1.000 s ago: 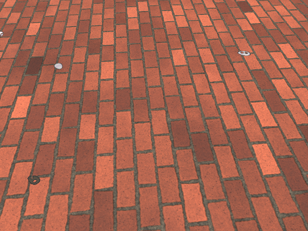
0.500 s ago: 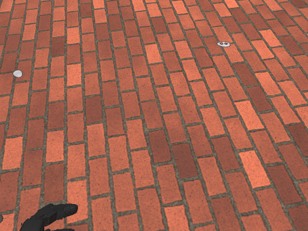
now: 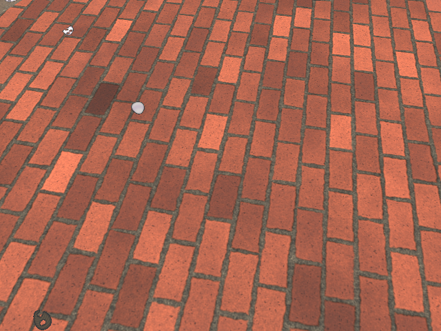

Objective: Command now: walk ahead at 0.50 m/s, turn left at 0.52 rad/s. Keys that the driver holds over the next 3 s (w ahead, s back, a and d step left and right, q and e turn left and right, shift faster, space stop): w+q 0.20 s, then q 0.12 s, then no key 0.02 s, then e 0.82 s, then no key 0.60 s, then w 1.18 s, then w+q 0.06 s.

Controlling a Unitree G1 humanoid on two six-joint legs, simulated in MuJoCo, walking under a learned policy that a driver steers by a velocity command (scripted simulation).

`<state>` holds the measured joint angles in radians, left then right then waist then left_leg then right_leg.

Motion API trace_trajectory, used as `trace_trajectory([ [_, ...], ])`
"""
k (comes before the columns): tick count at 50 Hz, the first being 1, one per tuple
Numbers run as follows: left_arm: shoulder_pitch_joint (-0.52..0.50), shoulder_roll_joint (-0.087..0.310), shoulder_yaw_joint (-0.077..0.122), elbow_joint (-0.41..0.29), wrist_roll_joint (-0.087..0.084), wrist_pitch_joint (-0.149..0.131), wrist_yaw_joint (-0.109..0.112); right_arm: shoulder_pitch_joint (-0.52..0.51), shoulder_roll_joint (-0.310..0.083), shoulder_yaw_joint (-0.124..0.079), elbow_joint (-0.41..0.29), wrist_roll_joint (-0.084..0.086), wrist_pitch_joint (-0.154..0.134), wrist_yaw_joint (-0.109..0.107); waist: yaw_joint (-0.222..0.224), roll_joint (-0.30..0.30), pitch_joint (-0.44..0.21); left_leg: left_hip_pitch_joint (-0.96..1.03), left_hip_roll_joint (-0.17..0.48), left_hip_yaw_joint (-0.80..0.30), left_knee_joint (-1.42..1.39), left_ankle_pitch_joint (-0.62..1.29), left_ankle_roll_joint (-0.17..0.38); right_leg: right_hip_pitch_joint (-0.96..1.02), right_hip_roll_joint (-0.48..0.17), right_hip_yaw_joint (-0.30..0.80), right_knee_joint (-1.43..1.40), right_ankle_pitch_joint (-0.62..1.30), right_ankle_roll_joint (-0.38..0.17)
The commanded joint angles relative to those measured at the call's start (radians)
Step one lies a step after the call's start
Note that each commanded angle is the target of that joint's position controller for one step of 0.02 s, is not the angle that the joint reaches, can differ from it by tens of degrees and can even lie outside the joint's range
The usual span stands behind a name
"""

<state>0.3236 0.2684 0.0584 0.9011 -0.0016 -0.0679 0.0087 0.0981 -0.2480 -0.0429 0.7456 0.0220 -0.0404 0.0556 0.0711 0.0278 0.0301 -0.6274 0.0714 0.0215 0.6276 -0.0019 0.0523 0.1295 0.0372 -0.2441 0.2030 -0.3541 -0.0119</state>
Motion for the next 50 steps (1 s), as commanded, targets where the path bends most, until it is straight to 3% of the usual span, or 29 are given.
trace_trajectory([
  [1,0.001,0.208,0.049,-0.047,-0.009,0.019,0.017,-0.059,-0.102,-0.031,-0.116,0.003,-0.012,0.016,-0.048,-0.112,0.003,0.035,-0.076,0.091,-0.006,-0.145,0.051,0.041,-0.320,0.039,0.165,1.074,-0.107],
  [3,-0.033,0.219,0.049,-0.063,-0.013,0.032,0.027,0.202,-0.192,-0.083,-0.063,0.007,-0.007,0.002,-0.197,-0.109,-0.141,0.407,-0.148,0.092,-0.078,-0.127,0.119,-0.082,-0.277,0.011,0.522,1.136,-0.065],
  [4,-0.016,0.183,0.033,-0.085,0.005,0.020,0.028,0.347,-0.281,-0.115,-0.034,0.005,0.006,-0.024,-0.246,0.015,-0.240,0.722,-0.003,-0.150,-0.103,-0.133,0.182,-0.345,-0.226,0.014,0.834,0.753,-0.023],
  [5,0.046,0.048,-0.008,-0.137,0.016,-0.017,0.008,0.285,-0.345,-0.120,-0.065,0.009,0.002,-0.030,-0.127,0.238,-0.328,1.024,0.246,-0.753,-0.234,-0.272,0.389,-0.790,0.021,0.134,1.205,-0.173,0.043],
  [6,-0.047,0.138,0.008,-0.153,-0.016,-0.064,-0.012,0.312,-0.263,-0.094,-0.072,-0.004,-0.008,-0.026,-0.197,0.109,-0.396,1.051,0.268,-0.834,-0.326,-0.310,0.381,-0.896,-0.014,0.355,1.264,-0.195,0.015],
  [7,-0.131,0.160,0.013,-0.186,-0.048,-0.083,-0.021,0.287,-0.211,-0.080,-0.068,-0.011,-0.018,-0.027,-0.197,0.061,-0.264,0.951,0.230,-0.664,-0.329,-0.250,0.328,-0.941,-0.064,0.354,1.216,-0.118,-0.011],
  [8,-0.140,0.143,0.009,-0.189,-0.037,-0.090,-0.016,0.225,-0.187,-0.073,-0.071,-0.007,-0.026,-0.024,-0.138,-0.040,-0.153,0.783,0.179,-0.536,-0.337,-0.136,0.288,-0.908,-0.109,0.345,1.099,-0.046,-0.016],
  [10,-0.117,0.152,0.022,-0.175,0.003,-0.071,-0.009,0.130,-0.142,-0.056,-0.103,-0.019,-0.030,-0.031,-0.072,-0.033,-0.085,0.578,0.120,-0.419,-0.378,0.016,0.263,-0.789,-0.154,0.340,0.976,0.019,0.004],
  [14,-0.135,0.114,0.016,-0.203,0.022,-0.032,0.002,0.115,-0.200,-0.073,-0.108,-0.018,-0.025,-0.055,-0.041,-0.019,-0.036,0.371,0.054,-0.258,-0.364,0.440,0.243,-0.701,-0.116,0.281,0.757,0.091,0.085],
  [17,-0.214,0.078,0.000,-0.222,0.020,-0.029,-0.002,0.146,-0.210,-0.078,-0.095,-0.005,0.003,-0.076,-0.081,0.036,-0.083,0.330,-0.026,-0.174,-0.307,0.424,0.164,-0.597,-0.047,0.253,0.512,0.338,0.094],
  [20,-0.263,0.082,-0.004,-0.226,0.007,-0.035,-0.025,0.198,-0.168,-0.060,-0.064,-0.009,0.013,-0.084,-0.127,0.068,-0.115,0.400,0.006,-0.198,-0.284,0.267,0.131,-0.553,-0.039,0.264,0.379,0.510,0.073],
  [24,-0.206,0.132,0.017,-0.207,0.021,-0.051,-0.040,0.167,-0.141,-0.044,-0.038,-0.029,0.003,-0.080,-0.079,0.074,-0.112,0.510,0.065,-0.239,-0.146,0.278,0.103,-0.509,-0.051,0.281,0.279,0.451,-0.014],
  [25,-0.166,0.146,0.022,-0.194,0.028,-0.054,-0.038,0.166,-0.134,-0.041,-0.035,-0.031,0.000,-0.079,-0.058,0.049,-0.124,0.508,0.023,-0.213,-0.062,0.298,0.075,-0.430,-0.050,0.275,0.232,0.563,-0.039],
  [26,-0.144,0.199,0.030,-0.204,0.039,-0.057,-0.034,0.220,-0.119,-0.035,-0.042,-0.047,-0.007,-0.078,-0.081,-0.050,-0.192,0.447,-0.058,-0.173,0.095,0.135,0.029,-0.273,-0.149,0.387,0.276,0.923,-0.094],
  [27,-0.116,0.208,0.028,-0.207,0.050,-0.045,-0.031,0.348,-0.096,-0.024,-0.025,-0.040,-0.010,-0.078,-0.107,-0.210,-0.304,0.265,-0.137,-0.120,0.345,-0.239,-0.048,-0.047,-0.323,0.609,0.304,1.099,-0.274],
  [28,-0.079,0.153,0.019,-0.197,0.023,-0.029,-0.035,0.318,-0.139,-0.026,-0.032,-0.042,-0.001,-0.076,-0.072,-0.267,-0.343,0.165,-0.158,-0.122,0.486,-0.638,-0.092,-0.021,-0.386,0.794,0.223,0.990,-0.349],
  [29,-0.100,0.148,0.015,-0.205,-0.002,-0.015,-0.039,0.261,-0.186,-0.040,-0.045,-0.028,0.018,-0.076,-0.067,-0.178,-0.291,0.106,-0.124,-0.153,0.557,-0.649,-0.099,-0.068,-0.367,0.814,0.196,0.708,-0.321],
  [30,-0.129,0.164,0.021,-0.219,-0.008,0.000,-0.039,0.192,-0.186,-0.045,-0.054,-0.019,0.039,-0.082,-0.055,-0.113,-0.223,0.051,-0.116,-0.140,0.608,-0.610,-0.106,-0.138,-0.332,0.791,0.163,0.480,-0.286],
  [31,-0.160,0.178,0.025,-0.232,-0.007,0.014,-0.035,0.158,-0.181,-0.047,-0.065,-0.019,0.057,-0.088,-0.059,-0.084,-0.158,0.030,-0.102,-0.135,0.589,-0.570,-0.106,-0.234,-0.314,0.767,0.127,0.330,-0.260],
  [33,-0.206,0.174,0.028,-0.248,0.003,0.039,-0.020,0.138,-0.152,-0.046,-0.071,-0.022,0.073,-0.099,-0.083,-0.112,-0.097,0.105,-0.083,-0.121,0.433,-0.495,-0.100,-0.390,-0.229,0.686,0.069,0.149,-0.200],
  [36,-0.200,0.173,0.039,-0.259,0.006,0.061,-0.001,0.151,-0.106,-0.037,-0.059,-0.025,0.061,-0.106,-0.081,-0.179,-0.130,0.205,-0.114,-0.090,0.257,-0.442,-0.108,-0.425,-0.167,0.629,0.063,0.144,-0.187],
  [41,-0.186,0.186,0.056,-0.273,-0.009,0.082,0.013,0.120,-0.115,-0.040,-0.065,-0.021,0.041,-0.096,-0.061,-0.190,-0.154,0.275,-0.123,-0.109,0.068,-0.349,-0.104,-0.412,-0.171,0.699,0.071,0.077,-0.185],
  [44,-0.200,0.185,0.060,-0.283,-0.020,0.102,0.022,0.159,-0.119,-0.047,-0.052,-0.016,0.022,-0.082,-0.092,-0.188,-0.133,0.385,-0.129,-0.085,-0.142,-0.241,-0.070,-0.452,-0.138,0.714,0.104,0.033,-0.146],
  [45,-0.183,0.172,0.056,-0.281,-0.023,0.106,0.024,0.179,-0.142,-0.056,-0.048,-0.020,0.019,-0.081,-0.099,-0.169,-0.129,0.462,-0.086,-0.102,-0.220,-0.210,-0.045,-0.504,-0.103,0.694,0.138,-0.015,-0.111],
  [46,-0.177,0.135,0.046,-0.294,-0.021,0.105,0.023,0.203,-0.217,-0.074,-0.054,-0.042,0.019,-0.087,-0.096,-0.034,-0.124,0.536,0.093,-0.266,-0.298,-0.268,0.030,-0.626,-0.037,0.603,0.286,-0.110,-0.055],
  [47,-0.199,0.124,0.047,-0.326,-0.026,0.094,0.019,0.170,-0.273,-0.088,-0.055,-0.073,0.025,-0.086,-0.074,0.249,-0.072,0.469,0.263,-0.497,-0.386,-0.187,0.159,-0.749,0.113,0.381,0.537,-0.199,-0.005],
  [48,-0.153,0.188,0.068,-0.304,-0.006,0.084,0.016,0.097,-0.220,-0.072,-0.093,-0.087,0.018,-0.089,-0.060,0.197,-0.074,0.425,0.316,-0.514,-0.373,-0.087,0.204,-0.740,0.052,0.406,0.767,-0.212,0.030],
  [49,-0.107,0.208,0.081,-0.270,-0.012,0.088,0.013,0.037,-0.173,-0.058,-0.114,-0.072,0.014,-0.095,-0.030,0.121,-0.076,0.419,0.267,-0.414,-0.344,-0.027,0.171,-0.730,0.046,0.404,0.867,-0.162,0.041],
  [50,-0.073,0.191,0.080,-0.244,-0.013,0.100,0.017,0.002,-0.153,-0.052,-0.123,-0.050,0.013,-0.098,-0.019,0.083,-0.069,0.436,0.211,-0.325,-0.320,-0.001,0.132,-0.740,0.040,0.388,0.928,-0.113,0.060],
])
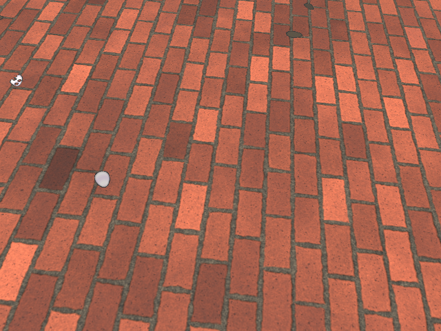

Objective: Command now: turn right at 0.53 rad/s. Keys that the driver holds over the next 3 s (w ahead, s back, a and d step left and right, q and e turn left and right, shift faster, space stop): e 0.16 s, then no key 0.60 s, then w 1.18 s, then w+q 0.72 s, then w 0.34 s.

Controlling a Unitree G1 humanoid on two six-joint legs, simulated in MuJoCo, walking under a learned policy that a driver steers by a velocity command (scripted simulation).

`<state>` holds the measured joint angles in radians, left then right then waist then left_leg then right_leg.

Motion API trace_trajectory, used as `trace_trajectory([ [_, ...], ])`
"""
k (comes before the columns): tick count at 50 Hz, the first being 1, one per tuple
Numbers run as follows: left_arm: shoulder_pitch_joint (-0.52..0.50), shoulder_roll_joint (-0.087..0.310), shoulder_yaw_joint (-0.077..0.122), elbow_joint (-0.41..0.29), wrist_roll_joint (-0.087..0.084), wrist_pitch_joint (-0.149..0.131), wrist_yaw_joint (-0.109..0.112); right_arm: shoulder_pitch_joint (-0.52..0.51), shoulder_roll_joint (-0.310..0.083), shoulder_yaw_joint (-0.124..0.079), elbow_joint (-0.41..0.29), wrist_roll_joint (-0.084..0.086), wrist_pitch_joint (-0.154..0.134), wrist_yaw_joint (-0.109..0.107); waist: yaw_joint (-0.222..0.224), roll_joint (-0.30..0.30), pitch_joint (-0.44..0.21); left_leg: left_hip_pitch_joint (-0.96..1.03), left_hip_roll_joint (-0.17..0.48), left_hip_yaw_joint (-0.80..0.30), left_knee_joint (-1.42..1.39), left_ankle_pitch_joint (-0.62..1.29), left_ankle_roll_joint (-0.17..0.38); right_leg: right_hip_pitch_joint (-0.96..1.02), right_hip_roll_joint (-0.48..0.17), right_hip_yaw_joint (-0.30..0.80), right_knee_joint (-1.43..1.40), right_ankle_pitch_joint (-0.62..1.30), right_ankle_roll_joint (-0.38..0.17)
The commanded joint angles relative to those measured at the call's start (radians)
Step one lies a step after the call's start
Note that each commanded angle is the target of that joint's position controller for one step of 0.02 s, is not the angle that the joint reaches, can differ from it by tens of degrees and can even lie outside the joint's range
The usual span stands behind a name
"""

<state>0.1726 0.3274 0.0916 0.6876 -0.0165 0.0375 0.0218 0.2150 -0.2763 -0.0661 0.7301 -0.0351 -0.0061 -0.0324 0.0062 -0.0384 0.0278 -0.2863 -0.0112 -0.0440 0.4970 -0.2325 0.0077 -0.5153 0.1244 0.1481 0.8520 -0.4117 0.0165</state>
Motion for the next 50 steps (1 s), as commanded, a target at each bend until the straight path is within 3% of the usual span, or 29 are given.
trace_trajectory([
  [1,0.087,0.115,0.043,-0.024,0.004,0.005,0.007,-0.117,-0.114,-0.024,-0.107,0.022,-0.022,-0.012,0.036,0.145,-0.059,0.121,0.278,-0.214,-0.174,0.275,0.168,-0.125,-0.057,-0.010,0.340,-0.018,0.049],
  [5,-0.017,0.063,0.018,-0.085,-0.012,0.012,-0.003,-0.037,-0.130,-0.027,-0.090,0.017,-0.001,-0.021,-0.032,0.185,-0.047,0.223,0.255,-0.100,-0.164,0.385,0.197,-0.171,-0.102,-0.084,0.254,0.045,0.098],
  [9,-0.063,0.037,-0.001,-0.130,-0.005,0.010,-0.022,-0.016,-0.182,-0.048,-0.083,0.023,0.013,-0.016,-0.062,0.211,-0.084,0.241,0.293,-0.060,-0.148,0.429,0.215,-0.041,-0.146,-0.133,0.049,0.003,0.095],
  [13,-0.034,0.052,0.002,-0.128,-0.001,0.015,-0.030,-0.028,-0.202,-0.053,-0.069,0.047,0.013,0.006,-0.047,0.230,-0.096,0.206,0.306,-0.049,-0.111,0.472,0.215,0.120,-0.116,-0.187,-0.166,0.021,0.047],
  [15,0.032,0.044,0.004,-0.099,0.003,0.013,-0.033,-0.053,-0.186,-0.045,-0.059,0.069,0.011,0.009,0.003,0.210,-0.098,0.161,0.279,-0.019,-0.042,0.440,0.168,0.269,-0.095,-0.208,-0.432,0.224,-0.008],
  [16,0.046,0.070,0.009,-0.095,0.007,0.013,-0.028,-0.002,-0.154,-0.034,-0.033,0.067,0.003,0.012,0.004,0.159,-0.111,0.085,0.246,0.017,0.006,0.344,0.101,0.402,-0.118,-0.157,-0.527,0.369,-0.038],
  [17,0.074,0.140,0.020,-0.106,0.013,0.013,-0.015,0.022,-0.085,-0.009,-0.042,0.019,-0.006,0.020,-0.019,-0.049,-0.184,-0.077,0.167,0.100,0.189,0.031,0.001,0.596,-0.311,0.078,-0.501,0.693,-0.091],
  [18,0.033,0.167,0.017,-0.114,0.038,0.005,-0.016,-0.016,-0.059,0.003,-0.076,0.005,-0.010,0.019,-0.018,-0.236,-0.166,-0.229,0.073,0.105,0.299,-0.382,-0.065,0.543,-0.496,0.246,-0.473,0.842,-0.279],
  [19,0.037,0.106,0.003,-0.112,0.048,-0.014,-0.021,-0.074,-0.135,-0.019,-0.074,0.018,-0.003,0.010,0.040,-0.137,-0.165,-0.227,0.090,0.030,0.436,-0.426,-0.086,0.483,-0.485,0.226,-0.493,0.765,-0.339],
  [20,0.008,0.082,-0.009,-0.096,0.050,-0.029,-0.023,-0.072,-0.149,-0.027,-0.064,0.035,0.004,0.009,0.018,-0.124,-0.137,-0.225,0.094,0.007,0.489,-0.388,-0.086,0.447,-0.432,0.159,-0.501,0.696,-0.307],
  [22,-0.065,0.087,-0.008,-0.089,0.027,-0.042,-0.022,-0.037,-0.151,-0.036,-0.030,0.031,0.023,-0.003,-0.005,-0.109,-0.090,-0.232,0.096,-0.006,0.493,-0.291,-0.096,0.406,-0.372,0.098,-0.509,0.621,-0.247],
  [25,-0.099,0.053,-0.020,-0.069,0.028,-0.042,-0.017,0.011,-0.108,-0.025,-0.004,0.034,0.026,-0.003,-0.033,-0.095,-0.099,-0.128,0.082,0.009,0.423,-0.195,-0.108,0.348,-0.321,0.024,-0.503,0.654,-0.234],
  [27,-0.094,0.047,-0.022,-0.052,0.028,-0.039,-0.016,-0.017,-0.083,-0.012,-0.005,0.035,0.023,-0.001,-0.010,-0.100,-0.095,-0.081,0.079,0.020,0.300,-0.179,-0.104,0.352,-0.312,0.022,-0.494,0.611,-0.233],
  [29,-0.078,0.054,-0.022,-0.031,0.028,-0.034,-0.016,-0.029,-0.088,-0.009,-0.007,0.038,0.020,0.000,0.004,-0.100,-0.096,-0.038,0.072,0.025,0.199,-0.165,-0.097,0.358,-0.327,0.057,-0.492,0.558,-0.245],
  [31,-0.097,0.042,-0.030,-0.014,0.020,-0.033,-0.016,0.003,-0.084,-0.006,0.011,0.037,0.016,0.004,-0.022,-0.085,-0.087,0.051,0.061,0.037,0.028,-0.046,-0.080,0.329,-0.314,0.067,-0.482,0.461,-0.224],
  [32,-0.086,0.028,-0.037,0.001,0.015,-0.035,-0.018,0.019,-0.082,-0.002,0.020,0.027,0.012,0.007,-0.039,-0.061,-0.076,0.127,0.062,0.033,-0.101,0.102,-0.063,0.294,-0.292,0.058,-0.481,0.387,-0.186],
  [33,-0.051,0.010,-0.043,0.017,0.024,-0.044,-0.020,0.023,-0.117,-0.005,0.019,0.013,0.008,0.005,-0.025,-0.013,-0.085,0.205,0.109,-0.029,-0.111,0.249,-0.044,0.254,-0.256,0.045,-0.470,0.297,-0.132],
  [34,-0.015,0.018,-0.039,0.023,0.039,-0.052,-0.028,0.016,-0.184,-0.018,0.015,0.016,0.008,0.001,0.026,0.090,-0.075,0.210,0.154,-0.053,-0.067,0.322,-0.009,0.230,-0.191,-0.010,-0.450,0.197,-0.091],
  [35,-0.025,0.010,-0.040,0.029,0.039,-0.050,-0.026,-0.010,-0.167,-0.019,0.033,0.027,0.006,0.008,0.031,0.166,-0.062,0.097,0.137,-0.048,-0.072,0.130,0.028,0.291,-0.143,-0.070,-0.455,0.154,-0.055],
  [36,-0.066,0.036,-0.036,0.037,0.037,-0.046,-0.022,-0.027,-0.121,-0.008,0.024,0.025,0.000,0.014,0.001,0.130,-0.031,0.053,0.116,-0.039,-0.095,0.044,0.024,0.314,-0.140,-0.074,-0.431,0.162,-0.041],
  [37,-0.079,0.033,-0.033,0.041,0.031,-0.041,-0.017,-0.029,-0.105,-0.002,0.033,0.017,-0.006,0.014,-0.002,0.119,-0.030,0.043,0.109,-0.033,-0.104,0.027,0.009,0.319,-0.143,-0.075,-0.421,0.180,-0.045],
  [39,-0.057,0.027,-0.032,0.061,0.027,-0.026,-0.007,-0.009,-0.098,0.001,0.050,0.020,-0.017,0.011,-0.006,0.109,-0.037,0.057,0.087,-0.013,-0.100,-0.040,-0.003,0.308,-0.134,-0.081,-0.414,0.127,-0.056],
  [41,-0.040,0.032,-0.025,0.074,0.016,-0.023,-0.002,0.029,-0.114,-0.005,0.063,0.033,-0.017,0.002,-0.015,0.103,0.004,0.023,0.077,-0.023,-0.099,-0.341,0.031,0.226,-0.107,-0.102,-0.379,-0.143,-0.076],
  [43,-0.038,0.018,-0.025,0.075,0.005,-0.044,-0.004,0.053,-0.124,-0.006,0.057,0.042,-0.025,-0.005,-0.027,0.118,0.076,-0.002,0.126,-0.108,-0.143,-0.516,0.081,0.119,-0.108,-0.106,-0.333,-0.232,-0.089],
  [46,-0.038,-0.020,-0.026,0.078,-0.006,-0.094,-0.022,0.097,-0.172,-0.022,0.071,0.054,-0.042,-0.004,-0.024,0.223,0.087,0.048,0.299,-0.356,-0.281,-0.588,0.187,0.073,-0.097,-0.189,-0.170,-0.037,-0.081],
  [47,-0.029,-0.016,-0.024,0.083,-0.009,-0.103,-0.027,0.082,-0.173,-0.022,0.065,0.058,-0.042,-0.003,-0.014,0.222,0.097,0.008,0.314,-0.373,-0.295,-0.561,0.197,0.113,-0.112,-0.178,-0.185,-0.028,-0.095],
  [49,0.092,-0.010,-0.016,0.138,-0.015,-0.115,-0.034,-0.022,-0.146,-0.012,0.033,0.065,-0.038,0.007,0.063,0.197,0.090,-0.122,0.231,-0.239,-0.234,-0.431,0.139,0.355,-0.107,-0.180,-0.370,0.026,-0.125],
  [50,0.179,0.040,0.000,0.178,-0.009,-0.119,-0.034,-0.080,-0.098,0.002,0.004,0.062,-0.042,0.009,0.096,0.103,0.077,-0.182,0.142,-0.109,-0.089,-0.301,0.079,0.438,-0.161,-0.069,-0.440,0.001,-0.145],
])
Over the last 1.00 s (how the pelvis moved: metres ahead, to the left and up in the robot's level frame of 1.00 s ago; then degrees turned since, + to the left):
0.35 0.06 0.01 -1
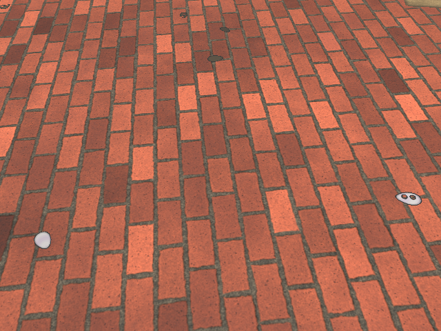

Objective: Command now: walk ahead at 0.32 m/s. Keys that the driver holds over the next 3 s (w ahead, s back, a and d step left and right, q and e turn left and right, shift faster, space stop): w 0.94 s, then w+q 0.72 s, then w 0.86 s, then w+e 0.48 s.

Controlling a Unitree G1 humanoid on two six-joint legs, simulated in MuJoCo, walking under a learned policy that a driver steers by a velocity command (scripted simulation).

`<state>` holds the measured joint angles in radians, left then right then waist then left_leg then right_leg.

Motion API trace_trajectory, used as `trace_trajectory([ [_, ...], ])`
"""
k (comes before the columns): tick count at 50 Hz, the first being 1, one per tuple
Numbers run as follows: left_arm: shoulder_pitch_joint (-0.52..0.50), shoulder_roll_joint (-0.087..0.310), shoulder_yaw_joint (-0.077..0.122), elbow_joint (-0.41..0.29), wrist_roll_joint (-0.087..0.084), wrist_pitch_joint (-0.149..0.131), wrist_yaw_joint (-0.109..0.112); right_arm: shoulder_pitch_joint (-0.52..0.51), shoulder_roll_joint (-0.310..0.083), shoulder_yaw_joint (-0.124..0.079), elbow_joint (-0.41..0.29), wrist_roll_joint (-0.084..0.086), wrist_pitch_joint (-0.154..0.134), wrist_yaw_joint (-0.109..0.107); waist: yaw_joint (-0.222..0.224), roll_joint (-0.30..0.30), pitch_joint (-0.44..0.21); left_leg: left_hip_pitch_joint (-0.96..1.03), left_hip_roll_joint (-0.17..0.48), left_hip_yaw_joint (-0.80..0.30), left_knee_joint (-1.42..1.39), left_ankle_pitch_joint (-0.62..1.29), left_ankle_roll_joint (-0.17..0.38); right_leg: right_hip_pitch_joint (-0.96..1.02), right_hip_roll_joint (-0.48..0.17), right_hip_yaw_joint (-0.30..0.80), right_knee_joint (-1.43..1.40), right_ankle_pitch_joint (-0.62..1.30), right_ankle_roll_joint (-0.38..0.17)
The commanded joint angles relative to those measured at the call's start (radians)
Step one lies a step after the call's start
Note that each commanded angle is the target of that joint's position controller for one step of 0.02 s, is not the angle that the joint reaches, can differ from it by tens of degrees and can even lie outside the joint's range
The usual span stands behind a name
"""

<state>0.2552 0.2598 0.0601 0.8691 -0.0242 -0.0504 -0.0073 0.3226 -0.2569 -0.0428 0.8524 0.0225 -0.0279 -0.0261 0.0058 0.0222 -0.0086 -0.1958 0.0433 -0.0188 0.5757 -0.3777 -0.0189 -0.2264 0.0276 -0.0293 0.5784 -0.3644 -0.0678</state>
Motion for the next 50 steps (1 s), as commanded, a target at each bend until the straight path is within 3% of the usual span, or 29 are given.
trace_trajectory([
  [1,0.198,0.185,0.054,0.031,0.000,-0.036,-0.005,-0.217,-0.062,-0.008,-0.150,0.000,-0.038,0.003,0.108,-0.184,0.086,-0.415,-0.041,0.042,0.138,-0.022,0.033,0.288,-0.208,0.396,-0.295,-0.158,-0.132],
  [2,0.248,0.225,0.061,0.023,0.010,-0.044,-0.013,-0.240,-0.100,-0.016,-0.180,0.006,-0.060,-0.001,0.140,-0.284,0.084,-0.589,-0.071,0.005,0.367,-0.143,0.022,0.379,-0.371,0.689,-0.398,-0.078,-0.238],
  [3,0.221,0.175,0.042,0.016,0.022,-0.054,-0.013,-0.211,-0.131,-0.029,-0.172,0.020,-0.072,0.004,0.100,-0.187,0.090,-0.675,-0.028,-0.059,0.525,-0.170,0.042,0.411,-0.395,0.684,-0.372,0.003,-0.254],
  [4,0.197,0.145,0.032,0.006,0.020,-0.060,-0.012,-0.178,-0.120,-0.026,-0.158,0.024,-0.079,0.013,0.074,-0.134,0.076,-0.719,0.004,-0.074,0.576,-0.098,0.068,0.440,-0.373,0.606,-0.360,0.034,-0.230],
  [5,0.179,0.135,0.027,0.001,0.018,-0.060,-0.011,-0.183,-0.109,-0.024,-0.154,0.017,-0.083,0.022,0.064,-0.100,0.076,-0.746,0.034,-0.063,0.572,-0.023,0.083,0.442,-0.353,0.526,-0.369,0.074,-0.201],
  [8,0.177,0.086,0.003,0.008,0.018,-0.037,-0.006,-0.236,-0.075,-0.018,-0.168,0.000,-0.079,0.053,0.056,-0.112,0.080,-0.666,0.065,-0.006,0.431,0.124,0.067,0.367,-0.268,0.310,-0.409,0.324,-0.138],
  [12,0.186,0.141,0.007,0.010,0.016,-0.024,0.019,-0.368,-0.015,0.010,-0.217,-0.003,-0.073,0.075,0.081,-0.103,0.106,-0.469,0.014,0.066,0.119,0.315,0.017,0.194,-0.204,0.155,-0.454,0.371,-0.119],
  [14,0.214,0.168,0.014,0.022,0.011,-0.027,0.021,-0.405,-0.039,0.007,-0.233,0.004,-0.070,0.076,0.086,-0.124,0.121,-0.381,-0.008,0.071,0.037,0.377,0.017,0.155,-0.227,0.149,-0.480,0.345,-0.118],
  [16,0.213,0.171,0.017,0.032,0.000,-0.029,0.021,-0.417,-0.071,0.000,-0.245,0.008,-0.068,0.076,0.067,-0.131,0.139,-0.364,-0.005,0.044,-0.013,0.395,0.042,0.191,-0.261,0.144,-0.473,0.375,-0.104],
  [18,0.199,0.180,0.023,0.035,0.001,-0.025,0.019,-0.390,-0.105,-0.013,-0.244,0.005,-0.069,0.075,0.030,-0.130,0.113,-0.313,-0.019,0.043,-0.039,0.365,0.077,0.255,-0.281,0.125,-0.405,0.557,-0.080],
  [19,0.191,0.191,0.027,0.034,0.004,-0.020,0.019,-0.337,-0.128,-0.024,-0.232,0.001,-0.068,0.072,-0.006,-0.141,0.065,-0.231,-0.043,0.061,-0.038,0.340,0.097,0.277,-0.276,0.106,-0.323,0.733,-0.066],
  [20,0.181,0.191,0.027,0.033,0.009,-0.012,0.019,-0.212,-0.157,-0.044,-0.196,0.000,-0.064,0.064,-0.075,-0.138,-0.016,-0.067,-0.072,0.084,-0.039,0.326,0.124,0.259,-0.247,0.073,-0.169,0.885,-0.045],
  [21,0.179,0.176,0.021,0.024,0.018,-0.007,0.022,-0.044,-0.190,-0.063,-0.147,0.001,-0.057,0.053,-0.150,-0.122,-0.118,0.176,-0.048,0.060,-0.018,0.316,0.152,0.140,-0.204,0.048,0.042,0.856,-0.015],
  [22,0.262,0.077,-0.008,-0.006,0.031,-0.013,0.019,0.090,-0.283,-0.083,-0.123,-0.025,-0.052,0.044,-0.140,0.087,-0.279,0.552,0.209,-0.308,-0.032,0.166,0.266,-0.202,-0.091,0.011,0.438,0.464,0.036],
  [23,0.308,0.017,-0.029,0.008,0.014,-0.035,0.014,0.117,-0.258,-0.071,-0.105,-0.017,-0.051,0.053,-0.114,0.272,-0.412,0.628,0.353,-0.752,-0.267,-0.086,0.354,-0.372,0.036,0.116,0.691,-0.174,0.056],
  [24,0.211,0.131,0.004,-0.016,-0.017,-0.052,0.007,0.036,-0.191,-0.049,-0.111,-0.010,-0.055,0.056,-0.113,0.181,-0.239,0.494,0.321,-0.703,-0.329,-0.190,0.302,-0.483,-0.029,0.172,0.781,-0.150,0.039],
  [25,0.112,0.159,0.011,-0.047,-0.032,-0.061,0.006,-0.038,-0.160,-0.040,-0.120,-0.010,-0.057,0.055,-0.090,0.113,-0.105,0.339,0.289,-0.548,-0.340,-0.124,0.269,-0.504,-0.079,0.133,0.764,-0.066,0.021],
  [26,0.064,0.145,0.010,-0.054,-0.016,-0.061,0.012,-0.099,-0.139,-0.033,-0.120,-0.019,-0.063,0.060,-0.054,0.018,-0.021,0.182,0.240,-0.420,-0.367,0.018,0.246,-0.462,-0.125,0.113,0.700,0.016,0.017],
  [28,0.107,0.115,0.013,-0.040,0.004,-0.041,0.016,-0.157,-0.109,-0.027,-0.120,-0.035,-0.079,0.064,0.012,0.063,-0.013,0.036,0.183,-0.297,-0.412,0.157,0.243,-0.344,-0.177,0.127,0.617,0.101,0.023],
  [31,0.090,0.088,0.011,-0.045,0.011,-0.014,0.020,-0.142,-0.117,-0.030,-0.092,-0.025,-0.096,0.063,0.032,0.045,0.019,-0.035,0.165,-0.206,-0.469,0.228,0.265,-0.353,-0.189,0.110,0.533,0.151,0.046],
  [35,-0.069,0.088,0.010,-0.098,0.026,-0.020,0.017,-0.069,-0.151,-0.036,-0.055,-0.022,-0.088,0.042,-0.008,0.009,0.066,0.015,0.151,-0.137,-0.495,0.298,0.258,-0.465,-0.189,0.101,0.297,0.361,0.079],
  [38,-0.179,0.065,-0.003,-0.127,0.022,-0.035,0.005,-0.013,-0.172,-0.038,-0.030,-0.013,-0.079,0.031,-0.052,0.007,0.079,0.036,0.127,-0.073,-0.495,0.327,0.228,-0.422,-0.153,0.061,0.105,0.493,0.081],
  [42,-0.301,0.063,-0.012,-0.174,0.010,-0.046,-0.018,0.074,-0.180,-0.038,0.015,-0.006,-0.059,0.027,-0.097,0.008,0.101,0.161,0.165,-0.066,-0.450,0.351,0.226,-0.439,-0.123,0.048,-0.020,0.486,0.071],
  [46,-0.316,0.093,-0.008,-0.202,0.007,-0.055,-0.040,0.090,-0.198,-0.046,0.036,-0.003,-0.034,0.020,-0.070,0.040,0.079,0.296,0.218,-0.085,-0.348,0.517,0.201,-0.403,-0.093,0.041,-0.088,0.333,0.024],
  [47,-0.269,0.114,0.001,-0.193,0.007,-0.057,-0.040,0.075,-0.208,-0.049,0.034,-0.004,-0.029,0.018,-0.039,0.059,0.045,0.308,0.213,-0.077,-0.289,0.666,0.190,-0.322,-0.067,0.020,-0.096,0.292,0.007],
  [48,-0.160,0.145,0.020,-0.164,0.009,-0.059,-0.035,0.062,-0.206,-0.046,0.032,-0.004,-0.023,0.018,0.026,0.060,-0.024,0.280,0.178,-0.057,-0.153,0.825,0.171,-0.148,-0.035,-0.006,-0.127,0.298,-0.020],
  [49,0.019,0.201,0.045,-0.117,0.016,-0.060,-0.025,0.056,-0.179,-0.032,0.019,-0.012,-0.022,0.017,0.106,0.044,-0.153,0.150,0.125,-0.027,0.062,0.789,0.140,0.142,-0.078,0.032,-0.096,0.331,-0.063],
  [50,0.173,0.308,0.071,-0.095,0.040,-0.057,-0.014,0.131,-0.082,0.000,-0.017,-0.024,-0.038,0.024,0.112,-0.137,-0.338,-0.236,-0.001,0.028,0.453,0.412,0.073,0.584,-0.353,0.402,-0.070,0.291,-0.189],
])
Over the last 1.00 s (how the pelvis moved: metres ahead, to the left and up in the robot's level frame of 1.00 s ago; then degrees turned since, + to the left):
0.03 -0.04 -0.01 -12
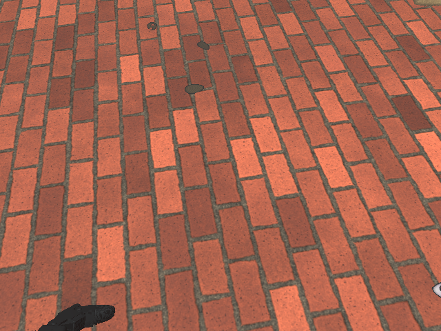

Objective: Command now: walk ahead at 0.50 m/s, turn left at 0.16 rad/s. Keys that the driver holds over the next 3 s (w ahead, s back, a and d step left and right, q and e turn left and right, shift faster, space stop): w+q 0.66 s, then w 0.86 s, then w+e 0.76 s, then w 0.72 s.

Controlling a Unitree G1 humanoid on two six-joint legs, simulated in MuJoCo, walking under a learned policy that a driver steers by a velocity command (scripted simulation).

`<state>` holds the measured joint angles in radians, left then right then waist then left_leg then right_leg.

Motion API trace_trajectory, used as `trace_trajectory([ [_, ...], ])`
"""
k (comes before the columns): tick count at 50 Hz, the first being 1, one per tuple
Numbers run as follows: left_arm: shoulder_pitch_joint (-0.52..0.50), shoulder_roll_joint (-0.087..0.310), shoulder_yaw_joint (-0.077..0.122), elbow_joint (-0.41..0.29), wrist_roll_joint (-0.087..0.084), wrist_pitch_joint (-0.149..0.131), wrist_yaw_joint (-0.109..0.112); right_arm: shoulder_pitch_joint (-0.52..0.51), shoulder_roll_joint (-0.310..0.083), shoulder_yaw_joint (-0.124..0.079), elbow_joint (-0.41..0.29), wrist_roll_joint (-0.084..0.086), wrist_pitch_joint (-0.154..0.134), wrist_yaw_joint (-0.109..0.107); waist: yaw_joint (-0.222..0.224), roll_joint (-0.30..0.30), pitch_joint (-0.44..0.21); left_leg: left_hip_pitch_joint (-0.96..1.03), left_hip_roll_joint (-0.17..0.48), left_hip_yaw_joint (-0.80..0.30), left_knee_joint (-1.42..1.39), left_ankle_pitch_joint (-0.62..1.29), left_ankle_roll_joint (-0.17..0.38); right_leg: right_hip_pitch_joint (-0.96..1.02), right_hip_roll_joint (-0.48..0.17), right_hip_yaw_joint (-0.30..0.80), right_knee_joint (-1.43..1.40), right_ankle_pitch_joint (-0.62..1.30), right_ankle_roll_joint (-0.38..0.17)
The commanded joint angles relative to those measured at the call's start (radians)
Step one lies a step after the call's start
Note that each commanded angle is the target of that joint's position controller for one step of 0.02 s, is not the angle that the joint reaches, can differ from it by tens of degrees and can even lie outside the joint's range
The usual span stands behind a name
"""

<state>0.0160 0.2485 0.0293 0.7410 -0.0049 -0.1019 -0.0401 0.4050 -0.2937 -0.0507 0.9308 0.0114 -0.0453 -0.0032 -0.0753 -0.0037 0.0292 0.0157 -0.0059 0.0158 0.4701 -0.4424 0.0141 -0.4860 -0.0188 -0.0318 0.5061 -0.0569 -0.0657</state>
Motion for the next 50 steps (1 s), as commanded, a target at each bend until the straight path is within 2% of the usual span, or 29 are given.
trace_trajectory([
  [1,0.443,0.266,0.090,0.050,0.008,0.003,0.018,0.088,-0.014,0.019,-0.073,0.006,-0.041,0.004,0.190,-0.252,-0.481,-0.661,-0.054,-0.105,0.777,-0.127,0.017,0.959,-0.423,0.737,-0.145,-0.164,-0.271],
  [2,0.385,0.193,0.066,0.042,0.003,0.006,0.021,0.001,-0.134,-0.014,-0.087,0.036,-0.053,0.006,0.204,-0.154,-0.320,-0.755,0.008,-0.170,0.855,-0.099,0.030,0.836,-0.385,0.622,-0.183,-0.237,-0.212],
  [3,0.312,0.159,0.056,0.031,0.003,0.007,0.026,-0.075,-0.145,-0.020,-0.111,0.046,-0.057,0.005,0.179,-0.116,-0.198,-0.766,0.063,-0.137,0.832,-0.007,0.036,0.688,-0.347,0.466,-0.210,-0.208,-0.169],
  [4,0.247,0.129,0.047,0.032,0.006,0.003,0.024,-0.111,-0.129,-0.020,-0.116,0.035,-0.053,0.000,0.147,-0.065,-0.112,-0.733,0.098,-0.122,0.768,0.069,0.029,0.546,-0.303,0.363,-0.258,-0.151,-0.145],
  [5,0.202,0.096,0.038,0.031,0.011,-0.006,0.021,-0.108,-0.118,-0.029,-0.109,0.023,-0.038,-0.005,0.114,-0.071,-0.061,-0.686,0.127,-0.128,0.714,0.129,0.029,0.455,-0.259,0.273,-0.301,-0.112,-0.116],
  [6,0.179,0.102,0.041,0.036,0.019,-0.012,0.020,-0.071,-0.090,-0.027,-0.103,0.022,-0.023,-0.004,0.086,-0.109,-0.050,-0.625,0.140,-0.128,0.702,0.165,0.019,0.386,-0.252,0.225,-0.335,-0.081,-0.118],
  [7,0.170,0.098,0.043,0.043,0.019,-0.020,0.018,-0.052,-0.063,-0.023,-0.095,0.022,-0.010,-0.004,0.074,-0.096,-0.038,-0.603,0.146,-0.125,0.694,0.180,0.012,0.349,-0.243,0.178,-0.358,-0.028,-0.124],
  [10,0.167,0.120,0.053,0.069,0.023,-0.030,0.024,-0.095,-0.048,-0.026,-0.122,0.019,0.011,-0.007,0.059,-0.061,0.006,-0.668,0.148,-0.137,0.622,0.274,-0.005,0.324,-0.232,0.054,-0.389,0.094,-0.126],
  [15,0.199,0.161,0.062,0.091,0.018,-0.018,0.047,-0.246,-0.021,-0.015,-0.179,0.008,-0.002,0.021,0.105,-0.036,0.040,-0.659,0.129,-0.059,0.308,0.514,-0.003,0.365,-0.203,-0.096,-0.411,0.134,-0.099],
  [18,0.261,0.184,0.071,0.116,0.005,0.001,0.054,-0.346,-0.011,-0.007,-0.229,0.008,-0.004,0.041,0.144,-0.016,0.069,-0.704,0.121,-0.023,0.208,0.511,0.016,0.479,-0.241,-0.126,-0.388,0.170,-0.097],
  [20,0.285,0.195,0.077,0.128,-0.005,0.020,0.055,-0.386,-0.017,-0.008,-0.261,0.010,-0.003,0.054,0.149,-0.020,0.077,-0.735,0.110,-0.001,0.171,0.455,0.036,0.568,-0.267,-0.142,-0.345,0.239,-0.087],
  [23,0.264,0.229,0.088,0.119,-0.014,0.045,0.063,-0.355,-0.055,-0.027,-0.287,0.011,0.003,0.066,0.097,-0.064,0.018,-0.621,0.036,0.074,0.159,0.313,0.086,0.632,-0.275,-0.181,-0.189,0.632,-0.055],
  [24,0.254,0.241,0.091,0.114,-0.015,0.054,0.067,-0.285,-0.081,-0.042,-0.278,0.013,0.007,0.066,0.053,-0.081,-0.030,-0.523,-0.004,0.100,0.165,0.263,0.109,0.629,-0.269,-0.191,-0.073,0.769,-0.044],
  [25,0.236,0.247,0.091,0.107,-0.018,0.062,0.071,-0.156,-0.123,-0.068,-0.250,0.017,0.009,0.060,-0.024,-0.075,-0.099,-0.343,-0.046,0.110,0.124,0.276,0.140,0.576,-0.243,-0.208,0.108,0.799,-0.022],
  [26,0.233,0.231,0.083,0.095,-0.012,0.059,0.074,0.014,-0.191,-0.104,-0.207,0.017,0.016,0.042,-0.107,-0.019,-0.185,-0.049,-0.030,0.020,0.070,0.309,0.186,0.384,-0.201,-0.213,0.377,0.603,0.021],
  [27,0.314,0.083,0.040,0.046,0.027,0.037,0.061,0.026,-0.301,-0.124,-0.199,0.023,0.019,0.024,-0.007,0.245,-0.245,0.287,0.223,-0.476,0.025,0.221,0.337,-0.066,-0.025,-0.181,0.738,-0.288,0.086],
  [28,0.269,0.109,0.031,0.018,-0.002,-0.010,0.045,0.030,-0.271,-0.107,-0.242,0.011,0.001,0.030,-0.026,0.199,-0.408,0.410,0.353,-0.893,-0.156,0.073,0.456,-0.246,0.080,0.076,0.925,-0.560,0.090],
  [29,0.161,0.173,0.048,-0.011,-0.041,-0.039,0.032,0.005,-0.199,-0.086,-0.236,0.002,-0.012,0.033,-0.057,0.118,-0.294,0.355,0.326,-0.760,-0.190,0.114,0.388,-0.348,0.014,0.136,0.920,-0.472,0.062],
  [30,0.138,0.167,0.043,-0.020,-0.042,-0.053,0.031,-0.047,-0.163,-0.077,-0.240,0.007,-0.022,0.033,-0.022,0.058,-0.192,0.216,0.282,-0.614,-0.183,0.191,0.344,-0.335,-0.034,0.129,0.832,-0.383,0.042],
  [31,0.139,0.164,0.046,-0.007,-0.016,-0.055,0.040,-0.121,-0.133,-0.067,-0.253,0.007,-0.025,0.033,0.028,-0.005,-0.123,0.062,0.238,-0.510,-0.187,0.306,0.309,-0.269,-0.071,0.124,0.732,-0.328,0.045],
  [32,0.152,0.176,0.056,0.002,0.005,-0.044,0.044,-0.167,-0.096,-0.054,-0.269,-0.001,-0.027,0.030,0.061,-0.008,-0.095,-0.034,0.202,-0.435,-0.211,0.398,0.287,-0.195,-0.096,0.126,0.671,-0.282,0.049],
  [33,0.171,0.176,0.059,-0.003,0.009,-0.030,0.042,-0.183,-0.108,-0.054,-0.281,-0.009,-0.027,0.026,0.085,0.035,-0.088,-0.104,0.200,-0.427,-0.229,0.466,0.302,-0.144,-0.098,0.127,0.644,-0.268,0.064],
  [36,0.169,0.133,0.049,-0.004,0.018,-0.002,0.041,-0.165,-0.123,-0.056,-0.269,-0.003,-0.032,0.010,0.092,0.022,-0.061,-0.205,0.165,-0.298,-0.260,0.597,0.292,-0.115,-0.103,0.084,0.498,-0.183,0.112],
  [38,0.095,0.108,0.038,-0.027,0.020,0.002,0.040,-0.131,-0.131,-0.056,-0.250,-0.001,-0.032,-0.001,0.062,0.035,-0.039,-0.224,0.132,-0.234,-0.269,0.613,0.260,-0.118,-0.093,0.069,0.345,-0.037,0.127],
  [41,0.001,0.086,0.026,-0.048,0.010,-0.005,0.029,-0.088,-0.134,-0.053,-0.228,0.001,-0.028,-0.006,0.012,0.065,-0.024,-0.240,0.098,-0.183,-0.270,0.492,0.210,-0.047,-0.054,0.049,0.134,0.176,0.121],
  [43,-0.051,0.095,0.026,-0.064,-0.001,-0.010,0.021,-0.054,-0.140,-0.052,-0.207,0.003,-0.029,-0.003,-0.012,0.076,-0.001,-0.212,0.126,-0.212,-0.272,0.417,0.207,-0.043,-0.042,0.052,0.072,0.220,0.110],
  [46,-0.099,0.118,0.031,-0.090,-0.001,-0.020,0.009,-0.014,-0.140,-0.052,-0.178,0.006,-0.022,-0.005,-0.024,0.078,0.021,-0.073,0.186,-0.264,-0.212,0.451,0.203,-0.117,-0.035,0.066,0.008,0.139,0.073],
  [49,-0.051,0.141,0.039,-0.088,-0.001,-0.028,0.000,-0.014,-0.152,-0.057,-0.165,0.003,-0.009,-0.012,0.014,0.107,0.008,0.021,0.223,-0.291,-0.138,0.616,0.178,-0.077,-0.016,0.052,-0.024,0.011,0.027],
  [50,0.020,0.159,0.050,-0.070,0.000,-0.030,0.003,-0.035,-0.155,-0.057,-0.168,0.003,-0.004,-0.013,0.058,0.113,-0.031,0.022,0.200,-0.270,-0.063,0.780,0.162,0.029,0.013,0.024,-0.049,-0.005,0.004],
])
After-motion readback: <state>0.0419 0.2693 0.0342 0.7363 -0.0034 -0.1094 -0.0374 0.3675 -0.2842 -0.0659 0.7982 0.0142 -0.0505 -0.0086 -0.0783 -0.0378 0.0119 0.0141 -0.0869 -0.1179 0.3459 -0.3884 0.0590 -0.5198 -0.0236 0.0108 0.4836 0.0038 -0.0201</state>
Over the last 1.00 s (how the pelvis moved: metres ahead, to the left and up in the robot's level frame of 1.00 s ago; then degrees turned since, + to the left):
0.51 0.02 -0.01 1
